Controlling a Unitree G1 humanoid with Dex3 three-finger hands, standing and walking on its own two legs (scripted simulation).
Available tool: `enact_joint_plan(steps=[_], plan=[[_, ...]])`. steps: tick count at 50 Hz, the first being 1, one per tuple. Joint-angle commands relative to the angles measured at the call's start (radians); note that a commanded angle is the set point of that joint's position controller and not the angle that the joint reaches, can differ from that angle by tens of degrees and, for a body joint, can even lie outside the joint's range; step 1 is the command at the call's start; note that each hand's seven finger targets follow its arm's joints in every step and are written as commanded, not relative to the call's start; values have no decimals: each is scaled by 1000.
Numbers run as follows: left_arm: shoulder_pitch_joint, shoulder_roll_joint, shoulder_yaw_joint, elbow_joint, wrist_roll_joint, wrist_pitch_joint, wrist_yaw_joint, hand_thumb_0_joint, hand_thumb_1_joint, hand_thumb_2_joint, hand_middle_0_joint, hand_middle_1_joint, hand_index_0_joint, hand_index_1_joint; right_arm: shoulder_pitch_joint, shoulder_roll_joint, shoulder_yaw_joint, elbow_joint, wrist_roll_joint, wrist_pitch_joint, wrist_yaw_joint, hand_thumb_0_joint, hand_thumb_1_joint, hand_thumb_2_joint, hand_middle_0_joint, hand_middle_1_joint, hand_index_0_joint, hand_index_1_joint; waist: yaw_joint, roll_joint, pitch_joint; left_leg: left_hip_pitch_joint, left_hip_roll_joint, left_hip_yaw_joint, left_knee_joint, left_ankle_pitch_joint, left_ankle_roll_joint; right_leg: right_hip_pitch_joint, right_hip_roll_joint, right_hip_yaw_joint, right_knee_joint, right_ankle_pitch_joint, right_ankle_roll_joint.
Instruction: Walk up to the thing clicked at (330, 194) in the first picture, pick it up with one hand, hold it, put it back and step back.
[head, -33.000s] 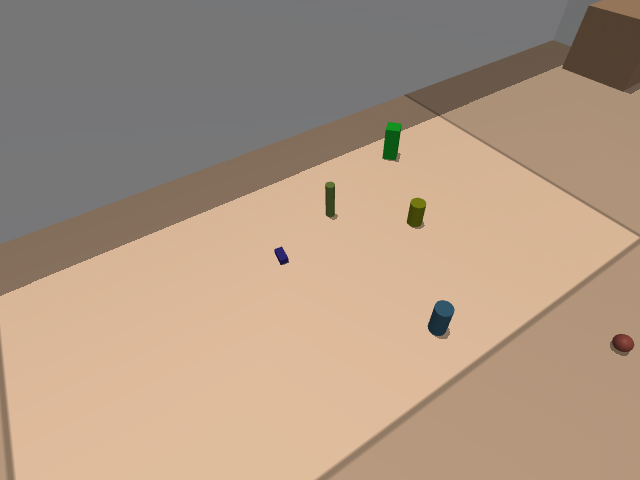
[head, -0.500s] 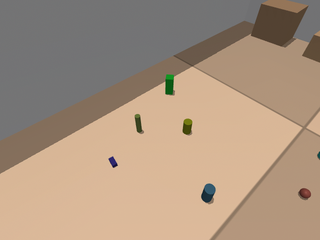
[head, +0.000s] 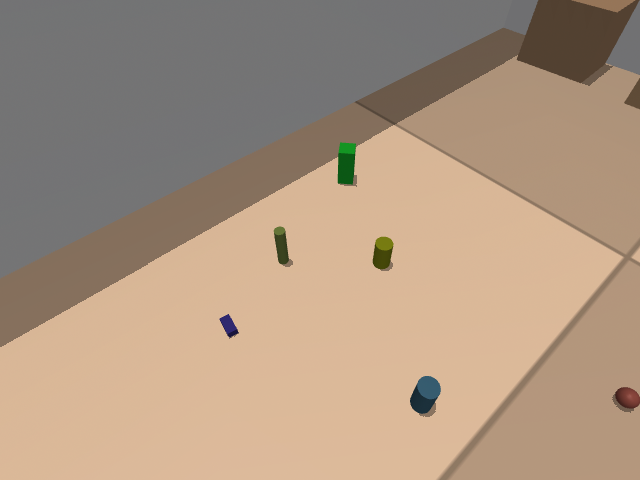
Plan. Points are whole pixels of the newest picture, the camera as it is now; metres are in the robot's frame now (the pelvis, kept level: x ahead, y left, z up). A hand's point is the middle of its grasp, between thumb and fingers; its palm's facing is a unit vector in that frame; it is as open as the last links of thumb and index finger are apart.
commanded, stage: step back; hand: left
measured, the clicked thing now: (281, 246) +1.00 +0.21 -0.67
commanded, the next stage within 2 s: stand in 0.16 s
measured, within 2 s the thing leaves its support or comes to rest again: neither
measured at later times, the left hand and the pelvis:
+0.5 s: hand out of the picture +0.11 +0.25 -0.13, palm faces -0.02 -0.94 -0.34, open 7.4 cm; pelvis +0.02 +0.00 +0.02, yaw -1 degrees
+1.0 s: hand out of the picture +0.08 +0.26 -0.13, palm faces -0.04 -0.94 -0.34, open 7.4 cm; pelvis +0.01 +0.01 +0.02, yaw -1 degrees
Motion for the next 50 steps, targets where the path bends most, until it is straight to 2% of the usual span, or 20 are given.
enact_joint_plan(steps=[1,2,4,7,8,13,15,22,26,29,30,34,35,38,41,46,50], plan=[[15,198,40,-24,8,-22,11,0,900,900,-200,-300,-200,-300,-110,-247,-33,-64,7,-18,-17,0,-900,-900,200,300,200,300,21,131,-103,1,198,-210,-216,96,115,56,-10,38,-110,98,-36],[36,210,43,-8,8,-28,11,0,900,900,-200,-300,-200,-300,-120,-230,-26,-58,15,-16,-16,0,-900,-900,200,300,200,300,24,136,-118,7,172,-178,-184,99,88,74,-28,71,-143,162,-39],[-10,237,48,-9,12,-35,8,0,900,900,-200,-300,-200,-300,-107,-209,-20,-41,20,-15,-17,0,-900,-900,200,300,200,300,-5,62,-144,61,115,-114,-135,142,55,61,-70,126,-182,288,-53],[-50,226,41,-3,7,-37,10,0,900,900,-200,-300,-200,-300,-122,-207,-17,-15,20,-17,-14,0,-900,-900,200,300,200,300,-15,48,-171,138,120,-94,-143,246,56,56,-76,119,-203,384,-44],[-44,184,13,26,2,-38,5,0,900,900,-200,-300,-200,-300,-101,-205,-7,-5,32,-23,-7,0,-900,-900,200,300,200,300,-29,68,-203,199,120,-109,-171,267,56,78,-81,108,-235,365,-34],[-94,201,7,57,3,-39,3,0,900,900,-200,-300,-200,-300,-126,-199,0,29,32,-27,-4,0,-900,-900,200,300,200,300,-33,27,-148,226,127,-102,-231,321,40,96,-83,95,-296,380,-20],[-96,202,7,68,5,-40,3,0,900,900,-200,-300,-200,-300,-144,-200,-1,33,31,-25,-4,0,-900,-900,200,300,200,300,-29,9,-137,231,123,-98,-251,269,37,99,-87,94,-330,350,-14],[-114,200,7,89,5,-43,5,0,900,900,-200,-300,-200,-300,-155,-189,3,56,30,-25,-1,0,-900,-900,200,300,200,300,-27,1,-130,256,122,-87,-296,274,22,117,-98,91,-373,355,-11],[-115,200,7,91,9,-41,5,0,900,900,-200,-300,-200,-300,-161,-191,2,64,29,-24,-1,0,-900,-900,200,300,200,300,-24,12,-121,240,120,-85,-313,230,17,120,-99,92,-394,317,-11],[-122,204,9,90,9,-41,5,0,900,900,-200,-300,-200,-300,-151,-191,3,70,28,-24,1,0,-900,-900,200,300,200,300,-26,12,-113,215,117,-85,-326,187,15,132,-100,91,-403,280,-10],[-119,203,10,94,8,-38,4,0,900,900,-200,-300,-200,-300,-147,-194,3,72,28,-23,0,0,-900,-900,200,300,200,300,-29,17,-102,215,114,-84,-338,143,13,114,-97,94,-411,244,-11],[-121,207,9,92,10,-36,2,0,900,900,-200,-300,-200,-300,-135,-196,3,76,26,-20,3,0,-900,-900,200,300,200,300,-32,6,-75,194,113,-93,-353,80,12,87,-92,92,-425,163,-14],[-113,205,8,91,14,-36,3,0,900,900,-200,-300,-200,-300,-141,-200,1,75,27,-20,3,0,-900,-900,200,300,200,300,-26,10,-98,206,118,-94,-345,91,16,97,-96,93,-424,180,-14],[-119,210,9,87,11,-37,2,0,900,900,-200,-300,-200,-300,-117,-197,3,83,26,-20,2,0,-900,-900,200,300,200,300,-36,12,-99,194,116,-94,-348,94,16,101,-98,101,-422,186,-16],[-104,205,8,88,10,-32,0,0,900,900,-200,-300,-200,-300,-112,-201,3,83,24,-21,1,0,-900,-900,200,300,200,300,-33,26,-100,188,117,-98,-358,56,16,92,-92,95,-413,168,-18],[-91,211,7,87,11,-31,0,0,900,900,-200,-300,-200,-300,-101,-199,5,83,25,-20,1,0,-900,-900,200,300,200,300,-32,9,-96,185,117,-103,-359,77,18,96,-90,89,-405,174,-16],[-77,200,5,90,10,-26,-2,0,900,900,-200,-300,-200,-300,-97,-207,6,82,24,-21,-2,0,-900,-900,200,300,200,300,-32,30,-95,183,119,-107,-366,40,20,89,-88,90,-400,174,-20]])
